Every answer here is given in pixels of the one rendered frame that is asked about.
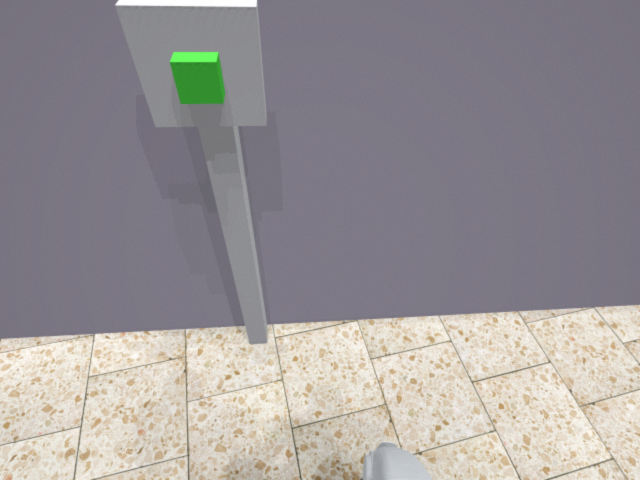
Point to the panel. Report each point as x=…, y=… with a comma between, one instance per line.
x=154, y=29

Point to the robot right thigh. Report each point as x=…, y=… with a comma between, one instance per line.
x=391, y=463

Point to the button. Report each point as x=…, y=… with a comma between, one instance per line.
x=198, y=77

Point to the robot right shin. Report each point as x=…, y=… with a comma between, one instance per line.
x=387, y=444

